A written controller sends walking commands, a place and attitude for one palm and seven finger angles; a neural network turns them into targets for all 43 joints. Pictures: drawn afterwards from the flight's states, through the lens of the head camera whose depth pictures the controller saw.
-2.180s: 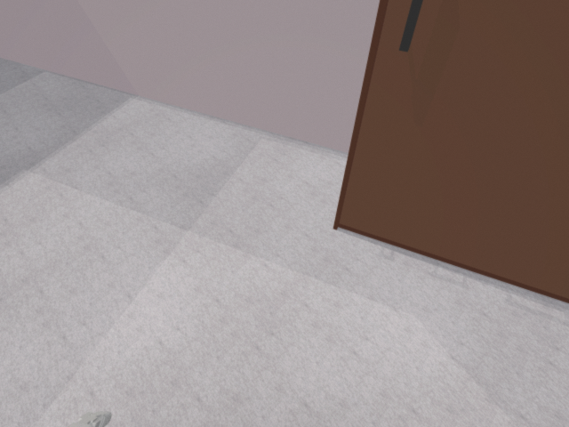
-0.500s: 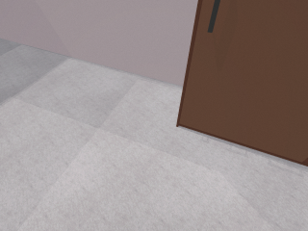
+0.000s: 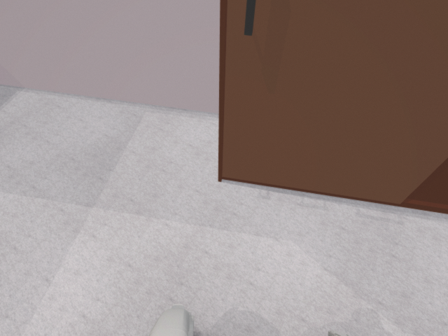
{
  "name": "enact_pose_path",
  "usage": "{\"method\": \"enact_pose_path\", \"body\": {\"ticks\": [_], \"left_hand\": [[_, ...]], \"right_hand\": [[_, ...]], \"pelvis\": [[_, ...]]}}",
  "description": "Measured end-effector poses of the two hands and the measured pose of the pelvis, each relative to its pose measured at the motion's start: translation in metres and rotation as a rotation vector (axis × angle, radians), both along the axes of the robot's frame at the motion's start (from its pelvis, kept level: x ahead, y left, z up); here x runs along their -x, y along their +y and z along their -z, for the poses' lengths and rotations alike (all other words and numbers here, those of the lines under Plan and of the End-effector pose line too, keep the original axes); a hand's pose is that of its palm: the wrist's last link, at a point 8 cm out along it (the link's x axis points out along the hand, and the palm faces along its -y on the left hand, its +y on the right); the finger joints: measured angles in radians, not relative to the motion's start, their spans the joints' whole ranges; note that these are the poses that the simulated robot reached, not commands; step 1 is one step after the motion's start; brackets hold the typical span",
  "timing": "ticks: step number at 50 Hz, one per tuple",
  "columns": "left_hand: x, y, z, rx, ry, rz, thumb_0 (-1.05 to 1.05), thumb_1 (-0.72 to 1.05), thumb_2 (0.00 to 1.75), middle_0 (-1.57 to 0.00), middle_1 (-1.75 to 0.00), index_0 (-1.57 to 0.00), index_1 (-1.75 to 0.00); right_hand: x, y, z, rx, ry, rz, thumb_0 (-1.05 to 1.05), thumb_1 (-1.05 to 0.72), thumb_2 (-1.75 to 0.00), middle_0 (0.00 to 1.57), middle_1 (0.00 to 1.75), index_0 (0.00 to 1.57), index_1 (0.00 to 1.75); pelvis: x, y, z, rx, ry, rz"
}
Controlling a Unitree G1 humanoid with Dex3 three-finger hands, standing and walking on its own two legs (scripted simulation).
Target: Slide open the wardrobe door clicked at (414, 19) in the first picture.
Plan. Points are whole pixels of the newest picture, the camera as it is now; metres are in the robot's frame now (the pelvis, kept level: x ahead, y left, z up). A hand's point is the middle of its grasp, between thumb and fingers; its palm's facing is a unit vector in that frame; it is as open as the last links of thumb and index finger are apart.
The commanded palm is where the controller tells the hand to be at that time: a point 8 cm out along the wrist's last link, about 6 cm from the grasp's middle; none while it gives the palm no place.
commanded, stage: walk to a spot facing it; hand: left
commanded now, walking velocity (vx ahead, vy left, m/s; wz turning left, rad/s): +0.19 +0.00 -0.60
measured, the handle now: out of the picture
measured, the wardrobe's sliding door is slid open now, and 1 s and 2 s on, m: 0.00 0.00 0.00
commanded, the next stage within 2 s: turn to face it in 0.62 s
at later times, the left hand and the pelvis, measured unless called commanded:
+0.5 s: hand (158, 241) +0.33 +0.19 -0.15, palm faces -0.32 -0.89 -0.31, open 7.4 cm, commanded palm none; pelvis +0.12 +0.03 -0.02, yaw -20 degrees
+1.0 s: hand (162, 242) +0.34 +0.19 -0.17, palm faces -0.41 -0.90 -0.15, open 7.4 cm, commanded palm none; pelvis +0.18 +0.07 +0.00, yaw -25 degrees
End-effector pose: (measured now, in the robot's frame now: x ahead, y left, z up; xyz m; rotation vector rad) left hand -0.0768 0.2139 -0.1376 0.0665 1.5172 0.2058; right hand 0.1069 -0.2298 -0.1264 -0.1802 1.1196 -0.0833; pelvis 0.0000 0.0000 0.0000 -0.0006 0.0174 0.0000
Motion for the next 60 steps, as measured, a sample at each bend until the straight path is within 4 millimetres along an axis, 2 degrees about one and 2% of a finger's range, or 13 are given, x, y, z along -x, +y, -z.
{"method": "enact_pose_path", "body": {"ticks": [5,8,12,16,20,25,29,36,40,43,50,55,60], "left_hand": [[-0.056,0.044,0.021,-0.012,-0.002,0.028,0.0,0.9,0.89,-0.2,-0.3,-0.2,-0.3],[-0.107,0.072,0.032,-0.031,-0.035,0.09,0.0,0.9,0.9,-0.2,-0.3,-0.2,-0.3],[-0.198,0.093,0.021,-0.058,-0.168,0.192,0.0,0.91,0.9,-0.2,-0.3,-0.2,-0.3],[-0.285,0.09,-0.001,-0.069,-0.311,0.287,0.0,0.91,0.9,-0.19,-0.29,-0.19,-0.3],[-0.352,0.068,-0.018,-0.074,-0.401,0.404,0.0,0.91,0.9,-0.19,-0.29,-0.19,-0.3],[-0.411,0.024,-0.023,-0.078,-0.49,0.549,0.0,0.91,0.9,-0.19,-0.29,-0.19,-0.3],[-0.425,0.0,-0.021,-0.059,-0.494,0.596,0.0,0.91,0.9,-0.19,-0.29,-0.2,-0.3],[-0.429,-0.014,-0.009,0.009,-0.398,0.651,0.0,0.9,0.9,-0.2,-0.3,-0.2,-0.3],[-0.434,-0.007,0.005,0.046,-0.363,0.66,0.0,0.9,0.89,-0.2,-0.3,-0.2,-0.3],[-0.439,0.002,0.017,0.07,-0.349,0.64,0.0,0.9,0.9,-0.2,-0.3,-0.2,-0.3],[-0.428,0.024,0.009,0.074,-0.288,0.566,0.0,0.91,0.9,-0.2,-0.3,-0.2,-0.3],[-0.416,0.04,0.003,0.029,-0.251,0.519,0.0,0.91,0.9,-0.2,-0.3,-0.2,-0.3],[-0.41,0.045,-0.003,-0.021,-0.26,0.488,0.0,0.91,0.9,-0.19,-0.3,-0.2,-0.3]], "right_hand": [[-0.07,0.029,-0.001,0.026,-0.131,0.004,0.01,-0.91,-0.9,0.2,0.3,0.2,0.3],[-0.081,0.037,-0.002,0.045,-0.161,0.047,0.01,-0.91,-0.9,0.2,0.3,0.2,0.3],[-0.057,0.04,-0.004,0.05,-0.1,0.136,0.0,-0.91,-0.9,0.2,0.3,0.21,0.3],[-0.019,0.038,0.001,0.045,0.006,0.248,0.0,-0.91,-0.9,0.2,0.3,0.21,0.3],[0.019,0.028,0.011,0.036,0.09,0.361,0.0,-0.92,-0.9,0.2,0.3,0.21,0.3],[0.059,0.012,0.035,0.012,0.173,0.472,0.01,-0.91,-0.9,0.2,0.3,0.2,0.3],[0.07,0.007,0.037,0.017,0.23,0.519,0.01,-0.91,-0.9,0.2,0.3,0.2,0.3],[0.05,0.012,0.013,0.046,0.174,0.571,0.01,-0.91,-0.9,0.2,0.3,0.2,0.3],[0.034,0.026,0.005,0.074,0.131,0.591,0.01,-0.91,-0.9,0.2,0.3,0.2,0.3],[0.027,0.046,0.002,0.084,0.129,0.594,0.01,-0.91,-0.9,0.2,0.3,0.2,0.3],[0.019,0.092,-0.005,0.014,0.234,0.553,0.01,-0.92,-0.9,0.2,0.3,0.2,0.3],[0.023,0.098,-0.001,-0.024,0.284,0.537,0.01,-0.92,-0.9,0.21,0.3,0.21,0.3],[0.032,0.087,0.007,-0.038,0.308,0.512,0.01,-0.91,-0.9,0.21,0.3,0.21,0.3]], "pelvis": [[-0.046,0.029,0.017,0.025,-0.007,0.07],[-0.063,0.039,0.023,0.018,-0.025,0.126],[-0.079,0.046,0.013,0.02,-0.037,0.179],[-0.092,0.05,0.006,0.015,-0.034,0.234],[-0.104,0.049,0.006,0.001,-0.032,0.29],[-0.118,0.034,0.02,-0.019,-0.031,0.357],[-0.124,0.031,0.02,-0.004,-0.03,0.395],[-0.139,0.037,0.008,-0.005,-0.005,0.47],[-0.15,0.049,0.011,0.014,0.004,0.499],[-0.161,0.058,0.013,0.024,-0.002,0.497],[-0.181,0.066,-0.005,0.035,0.011,0.443],[-0.18,0.068,-0.007,0.028,0.024,0.4],[-0.168,0.063,-0.005,0.011,0.028,0.35]]}}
